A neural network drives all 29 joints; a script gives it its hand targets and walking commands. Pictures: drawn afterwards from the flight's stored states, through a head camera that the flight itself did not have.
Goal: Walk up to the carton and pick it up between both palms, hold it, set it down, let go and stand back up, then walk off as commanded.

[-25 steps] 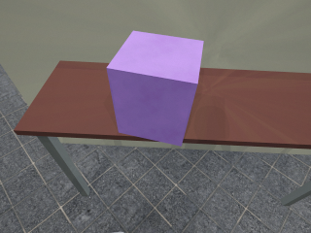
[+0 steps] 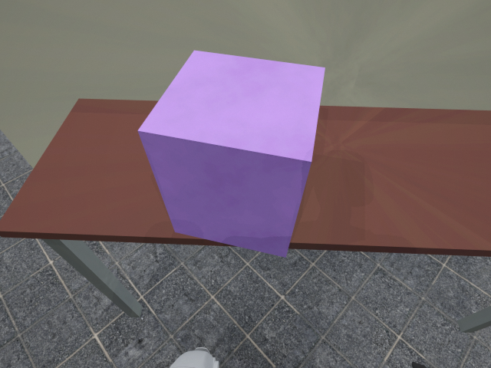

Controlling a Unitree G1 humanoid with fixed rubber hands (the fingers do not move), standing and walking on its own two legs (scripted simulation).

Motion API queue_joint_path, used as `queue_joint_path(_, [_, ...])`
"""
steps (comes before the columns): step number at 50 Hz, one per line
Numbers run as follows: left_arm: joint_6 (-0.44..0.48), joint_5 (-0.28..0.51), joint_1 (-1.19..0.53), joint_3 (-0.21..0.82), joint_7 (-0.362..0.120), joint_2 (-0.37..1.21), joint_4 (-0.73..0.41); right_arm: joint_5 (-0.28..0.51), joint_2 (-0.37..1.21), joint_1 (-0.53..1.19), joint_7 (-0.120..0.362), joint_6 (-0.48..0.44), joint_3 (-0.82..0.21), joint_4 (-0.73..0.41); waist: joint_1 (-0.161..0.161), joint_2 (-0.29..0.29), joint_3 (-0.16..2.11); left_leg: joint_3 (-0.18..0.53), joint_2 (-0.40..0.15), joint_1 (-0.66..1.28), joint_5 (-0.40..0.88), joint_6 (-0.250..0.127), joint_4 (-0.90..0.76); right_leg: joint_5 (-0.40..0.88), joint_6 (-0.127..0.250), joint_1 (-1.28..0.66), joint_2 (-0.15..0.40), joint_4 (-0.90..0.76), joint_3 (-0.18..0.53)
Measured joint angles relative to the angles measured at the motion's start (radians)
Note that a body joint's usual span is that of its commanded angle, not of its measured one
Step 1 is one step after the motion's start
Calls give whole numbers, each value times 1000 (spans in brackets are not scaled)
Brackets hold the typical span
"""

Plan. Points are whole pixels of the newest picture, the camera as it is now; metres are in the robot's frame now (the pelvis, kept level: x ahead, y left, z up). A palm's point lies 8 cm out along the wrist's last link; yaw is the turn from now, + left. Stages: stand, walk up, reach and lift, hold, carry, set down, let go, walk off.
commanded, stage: walk up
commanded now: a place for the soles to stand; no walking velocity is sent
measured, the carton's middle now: (242, 158) +0.43 +0.03 +0.10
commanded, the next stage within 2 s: none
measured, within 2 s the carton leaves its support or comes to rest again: neither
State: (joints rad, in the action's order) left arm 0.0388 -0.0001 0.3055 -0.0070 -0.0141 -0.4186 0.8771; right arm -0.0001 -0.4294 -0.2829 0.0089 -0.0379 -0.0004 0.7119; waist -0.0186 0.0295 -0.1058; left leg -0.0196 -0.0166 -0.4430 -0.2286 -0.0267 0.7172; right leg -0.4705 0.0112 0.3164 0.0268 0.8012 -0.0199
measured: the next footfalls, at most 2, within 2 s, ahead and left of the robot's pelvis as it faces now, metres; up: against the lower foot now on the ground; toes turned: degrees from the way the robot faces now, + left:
right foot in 1.00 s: +0.09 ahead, -0.12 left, +0.00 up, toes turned -1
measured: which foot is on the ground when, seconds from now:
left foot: down 0.00-1.00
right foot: down 0.00-0.72, up 0.74-0.98, down 1.00-1.00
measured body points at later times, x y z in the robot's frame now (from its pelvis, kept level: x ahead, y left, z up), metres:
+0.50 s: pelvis +0.01 +0.01 +0.01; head +0.03 +0.00 +0.46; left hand +0.11 +0.33 -0.10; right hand +0.13 -0.30 -0.09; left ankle +0.08 +0.12 -0.71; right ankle -0.01 -0.12 -0.71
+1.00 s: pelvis +0.03 +0.01 +0.01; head +0.06 +0.00 +0.46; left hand +0.09 +0.34 -0.10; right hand +0.14 -0.29 -0.10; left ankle +0.08 +0.12 -0.71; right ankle +0.04 -0.11 -0.71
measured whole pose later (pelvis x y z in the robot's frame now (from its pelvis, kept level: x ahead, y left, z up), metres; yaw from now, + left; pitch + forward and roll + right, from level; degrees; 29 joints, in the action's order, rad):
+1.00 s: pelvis +0.03 +0.01 +0.01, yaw +0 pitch -2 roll +0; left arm 0.05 0.00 0.29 -0.01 -0.01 -0.42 0.88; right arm 0.00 -0.41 -0.26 0.03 -0.01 0.00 0.72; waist -0.01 0.03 -0.08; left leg -0.05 -0.01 -0.38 -0.29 -0.04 0.71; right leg -0.38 0.00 0.31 0.03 0.70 -0.02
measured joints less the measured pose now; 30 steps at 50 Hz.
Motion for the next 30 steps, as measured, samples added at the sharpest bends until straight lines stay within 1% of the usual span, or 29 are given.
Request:
queue_joint_path(2, [-9,0,-20,0,2,0,-1,0,12,0,1,3,0,0,0,-12,-2,0,0,8,-26,2,14,-87,0,0,-7,40,0])
queue_joint_path(3, [-9,0,-29,0,2,0,-1,0,14,0,1,5,0,0,0,-16,3,0,0,9,-31,2,14,-104,0,1,-9,42,0])
queue_joint_path(4, [-8,0,-36,0,2,0,-1,0,14,3,1,8,0,0,0,-20,9,-1,0,6,-32,3,14,-97,0,1,-8,26,1])
queue_joint_path(6, [-1,0,-47,0,2,0,-1,0,14,12,1,17,0,0,0,-23,16,-3,-1,1,-28,9,14,53,0,-3,-8,-31,1])
queue_joint_path(7, [4,0,-48,0,2,0,-1,0,14,16,1,23,0,0,0,-20,20,-2,-4,1,-27,11,14,83,0,-4,-11,-37,0])
queue_joint_path(10, [12,0,-47,0,2,0,0,0,14,16,1,35,0,1,0,-15,47,-2,-1,-1,-45,11,13,53,-3,-4,-8,-39,2])
queue_joint_path(12, [12,0,-51,0,2,0,0,0,14,16,2,35,0,1,0,-10,56,-2,1,0,-35,11,9,43,-3,-4,-7,-39,1])
queue_joint_path(26, [17,0,-83,0,2,0,3,0,18,26,12,35,0,5,0,-6,89,-3,0,-3,-34,13,-8,53,-4,-10,-8,-77,2])
queue_joint_path(30, [23,0,-64,0,2,0,3,0,18,26,21,35,0,5,0,-6,105,-3,0,-6,-54,9,7,43,-4,-15,-7,-77,2])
